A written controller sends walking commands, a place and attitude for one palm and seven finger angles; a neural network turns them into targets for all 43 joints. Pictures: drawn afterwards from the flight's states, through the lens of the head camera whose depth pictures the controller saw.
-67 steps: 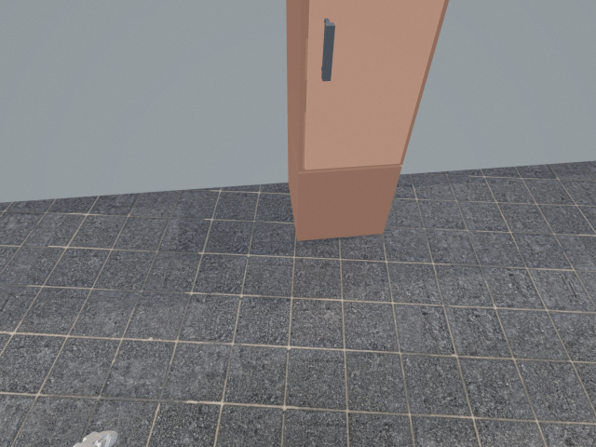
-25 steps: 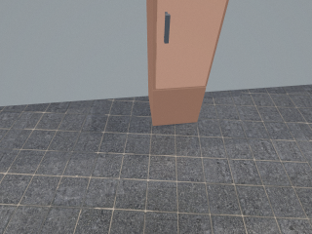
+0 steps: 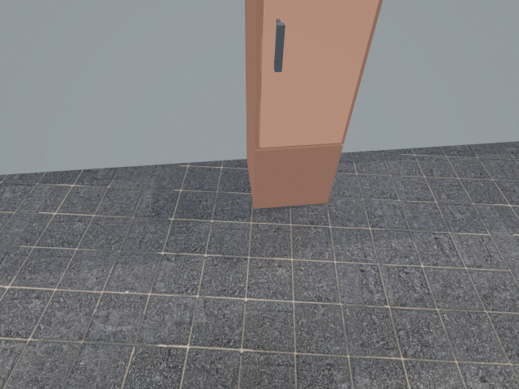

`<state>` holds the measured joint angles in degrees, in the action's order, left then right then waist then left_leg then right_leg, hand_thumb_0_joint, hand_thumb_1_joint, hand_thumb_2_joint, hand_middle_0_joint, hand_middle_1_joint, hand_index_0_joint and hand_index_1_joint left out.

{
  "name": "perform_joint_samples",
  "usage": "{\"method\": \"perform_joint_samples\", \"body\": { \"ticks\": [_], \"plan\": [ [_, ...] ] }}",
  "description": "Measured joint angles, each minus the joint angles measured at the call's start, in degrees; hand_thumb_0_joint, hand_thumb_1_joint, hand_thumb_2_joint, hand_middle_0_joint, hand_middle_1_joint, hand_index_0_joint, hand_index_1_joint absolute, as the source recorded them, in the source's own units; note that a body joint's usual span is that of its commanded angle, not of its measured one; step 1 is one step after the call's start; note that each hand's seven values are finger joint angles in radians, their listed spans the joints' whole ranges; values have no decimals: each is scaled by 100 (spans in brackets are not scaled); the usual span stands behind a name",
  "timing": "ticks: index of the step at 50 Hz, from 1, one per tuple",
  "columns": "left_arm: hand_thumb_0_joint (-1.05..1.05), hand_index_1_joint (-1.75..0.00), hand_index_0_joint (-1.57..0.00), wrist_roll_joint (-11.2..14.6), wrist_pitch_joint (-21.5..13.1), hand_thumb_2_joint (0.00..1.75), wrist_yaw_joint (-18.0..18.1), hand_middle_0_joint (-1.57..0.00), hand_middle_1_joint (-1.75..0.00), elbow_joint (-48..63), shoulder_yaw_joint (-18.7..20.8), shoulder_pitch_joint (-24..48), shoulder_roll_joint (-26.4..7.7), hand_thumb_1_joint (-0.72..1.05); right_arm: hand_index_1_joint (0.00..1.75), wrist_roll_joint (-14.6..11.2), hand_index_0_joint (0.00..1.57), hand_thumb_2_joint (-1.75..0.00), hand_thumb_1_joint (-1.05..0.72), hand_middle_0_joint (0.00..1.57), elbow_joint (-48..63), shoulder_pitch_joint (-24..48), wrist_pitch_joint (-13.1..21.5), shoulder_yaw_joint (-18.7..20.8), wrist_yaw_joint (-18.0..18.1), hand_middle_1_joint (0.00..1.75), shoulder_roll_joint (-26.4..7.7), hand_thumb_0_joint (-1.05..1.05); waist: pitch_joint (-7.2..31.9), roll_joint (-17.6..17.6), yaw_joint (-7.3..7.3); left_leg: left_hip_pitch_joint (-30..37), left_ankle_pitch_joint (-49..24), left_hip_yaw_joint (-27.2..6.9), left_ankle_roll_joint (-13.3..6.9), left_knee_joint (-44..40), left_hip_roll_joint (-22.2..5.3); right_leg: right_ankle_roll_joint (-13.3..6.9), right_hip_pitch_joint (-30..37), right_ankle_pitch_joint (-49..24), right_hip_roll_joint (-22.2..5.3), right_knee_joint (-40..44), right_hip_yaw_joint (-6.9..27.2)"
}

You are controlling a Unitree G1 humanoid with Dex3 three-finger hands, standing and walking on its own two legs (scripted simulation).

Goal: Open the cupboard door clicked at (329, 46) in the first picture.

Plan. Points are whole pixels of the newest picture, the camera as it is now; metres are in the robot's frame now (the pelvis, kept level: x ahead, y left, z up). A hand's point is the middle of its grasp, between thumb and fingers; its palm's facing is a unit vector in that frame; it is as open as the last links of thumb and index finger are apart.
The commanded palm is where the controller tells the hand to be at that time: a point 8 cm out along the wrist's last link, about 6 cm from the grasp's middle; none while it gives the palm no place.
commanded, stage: look at it before walking up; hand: left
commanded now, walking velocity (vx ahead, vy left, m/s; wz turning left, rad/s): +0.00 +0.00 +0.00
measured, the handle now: (278, 45) +1.06 +0.00 +0.07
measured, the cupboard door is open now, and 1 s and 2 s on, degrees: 0 0 0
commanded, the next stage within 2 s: walk to a spot facing it in 0.10 s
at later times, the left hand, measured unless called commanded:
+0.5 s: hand out of the picture +0.06 +0.22 -0.18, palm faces -0.10 -0.95 -0.29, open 7.4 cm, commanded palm none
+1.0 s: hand out of the picture +0.08 +0.20 -0.18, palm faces -0.28 -0.93 -0.23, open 7.4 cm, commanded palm none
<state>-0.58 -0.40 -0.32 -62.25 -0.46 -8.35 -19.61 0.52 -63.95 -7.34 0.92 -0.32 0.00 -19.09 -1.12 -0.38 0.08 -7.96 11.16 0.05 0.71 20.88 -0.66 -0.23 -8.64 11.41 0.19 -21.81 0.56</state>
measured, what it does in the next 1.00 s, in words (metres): lifts its left foot, turning right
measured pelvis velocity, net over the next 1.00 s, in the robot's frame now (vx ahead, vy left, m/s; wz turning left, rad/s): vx -0.03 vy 0.01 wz -0.38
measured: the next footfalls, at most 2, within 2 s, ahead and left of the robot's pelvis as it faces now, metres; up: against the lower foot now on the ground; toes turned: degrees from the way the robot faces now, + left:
left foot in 1.02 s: +0.03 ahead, +0.13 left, +0.00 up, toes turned -23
right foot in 1.48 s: +0.05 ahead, -0.23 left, +0.00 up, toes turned -49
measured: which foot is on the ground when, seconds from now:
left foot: down 0.00-0.58, up 0.60-1.00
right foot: down 0.00-1.00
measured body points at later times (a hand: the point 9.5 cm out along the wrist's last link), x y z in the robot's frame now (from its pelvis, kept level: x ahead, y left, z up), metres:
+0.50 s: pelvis -0.01 +0.00 -0.02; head +0.01 -0.01 +0.43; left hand +0.07 +0.27 -0.16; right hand +0.05 -0.27 -0.16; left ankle +0.00 +0.13 -0.75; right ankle +0.00 -0.11 -0.74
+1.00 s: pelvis -0.03 +0.01 -0.01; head +0.00 +0.02 +0.44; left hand +0.10 +0.24 -0.16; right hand -0.02 -0.27 -0.14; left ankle -0.02 +0.14 -0.74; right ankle -0.01 -0.10 -0.75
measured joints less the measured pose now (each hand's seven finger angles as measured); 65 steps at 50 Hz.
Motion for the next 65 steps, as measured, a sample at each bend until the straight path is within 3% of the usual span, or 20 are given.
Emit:
{"method": "perform_joint_samples", "body": {
  "ticks": [13, 23, 26, 28, 29, 31, 33, 36, 45, 50, 51, 54, 58, 61, 65],
  "plan": [
    [1, -30, -20, 2, 3, 90, 0, -20, -30, -25, 5, -41, -18, 90, 30, -2, 20, -90, -90, 20, -12, 38, 3, -3, 7, 30, -6, 0, -31, 1, -36, 39, 4, 13, -15, -42, 12, 16, 38, -3, -13, 49, 13],
    [1, -30, -20, -28, 326, 90, 6, -20, -30, 417, 155, -336, 238, 90, 30, 22, 20, -90, -90, 20, 562, 4, -144, 136, 117, 30, 400, 0, -123, -102, -102, -364, 443, 543, 2, 765, -127, 10, -738, 353, 145, -1075, 484],
    [1, -30, -20, -34, 388, 90, -40, -20, -30, 576, 213, -421, 387, 90, 30, 35, 20, -90, -90, 20, 690, -61, -170, 175, 104, 30, 539, 0, -244, -105, -144, -449, 607, 756, 24, 1078, -210, 50, -1074, 949, 70, -1916, 192],
    [1, -30, -20, -43, 369, 90, -75, -20, -30, 686, 246, -518, 514, 90, 30, 51, 20, -90, -90, 20, 746, -127, -204, 205, 94, 30, 574, 0, -291, -3, -171, -556, 785, 842, 91, 1419, -346, 53, -1007, 879, 25, -1847, -37],
    [1, -30, -20, -63, 322, 90, -79, -20, -30, 733, 254, -563, 581, 90, 30, 43, 20, -90, -90, 20, 767, -154, -238, 227, 87, 30, 572, 0, -302, 95, -167, -719, 901, 827, 99, 1750, -461, -141, -1011, 744, 97, -1797, -107],
    [1, -30, -20, -66, 249, 90, -45, -20, -30, 807, 238, -617, 710, 90, 30, 23, 20, -90, -90, 20, 771, -177, -343, 272, 93, 30, 578, 0, -330, 202, -147, -1211, 1467, 473, 128, 2772, -419, -339, -1091, 740, 196, -1845, -157],
    [0, -30, -20, -54, 238, 90, -10, -20, -30, 854, 234, -671, 825, 90, 30, 16, 20, -90, -90, 20, 751, -169, -408, 302, 91, 30, 589, 1, -358, 223, -178, -1610, 1464, 184, 134, 3644, -287, -387, -1047, 623, 263, -1609, -101],
    [0, -30, -20, -42, 252, 90, 8, -20, -30, 864, 235, -747, 914, 90, 30, 30, 20, -90, -91, 20, 775, -158, -393, 328, 75, 30, 620, 1, -347, 168, -180, -1891, 1129, 75, 195, 4071, -228, -384, -956, 278, 337, -1120, 60],
    [1, -30, -21, -67, 273, 90, -3, -21, -30, 910, 361, -768, 808, 90, 30, 5, 20, -90, -91, 20, 935, -85, -335, 368, 137, 30, 627, 1, -141, -58, -236, -1510, 1186, -32, 236, 3026, -100, -304, -1046, -289, 524, -480, 663],
    [1, -30, -20, -75, 352, 90, -14, -21, -30, 948, 455, -707, 597, 90, 30, -25, 20, -90, -91, 20, 1096, -168, -173, 313, 153, 30, 638, 1, 57, -159, -251, -709, 1200, -8, 56, 1276, 29, -150, -1250, -341, 678, -559, 975],
    [1, -30, -20, -65, 383, 90, -29, -20, -30, 952, 477, -707, 559, 90, 30, -5, 20, -90, -91, 20, 1135, -237, -104, 299, 159, 30, 632, 0, 123, -138, -201, -556, 1029, -17, -39, 861, 3, -108, -1387, 13, 738, -824, 970],
    [1, -30, -20, -88, 463, 90, -129, -20, -30, 914, 593, -636, 427, 90, 30, 52, 20, -90, -91, 20, 1146, -495, -21, 227, 167, 30, 689, 0, 193, -184, -88, -396, 671, 142, -141, 719, -70, 79, -1916, 964, 612, -2413, 484],
    [1, -30, -20, -148, 386, 90, -282, -20, -30, 1003, 683, -592, 289, 90, 30, 85, 20, -90, -90, 20, 998, -918, 48, 174, 166, 30, 730, 0, 285, -172, -85, -9, 585, 398, -126, 257, -241, 237, -2450, 554, 231, -4071, 56],
    [1, -30, -20, -161, 360, 90, -317, -20, -30, 1014, 689, -548, 267, 91, 30, 83, 20, -90, -90, 20, 895, -1187, 146, 176, 173, 30, 766, 0, 265, -166, -50, 242, 615, 648, -107, 58, -325, 320, -2571, 293, -82, -4314, -41],
    [1, -30, -20, -160, 398, 90, -346, -20, -30, 960, 629, -365, 335, 91, 30, 92, 20, -90, -90, 20, 756, -1505, 245, 178, 162, 30, 827, 0, 121, -155, 69, 552, 767, 1007, -32, -61, -434, 368, -2550, 236, -419, -3759, -218]
  ]
}}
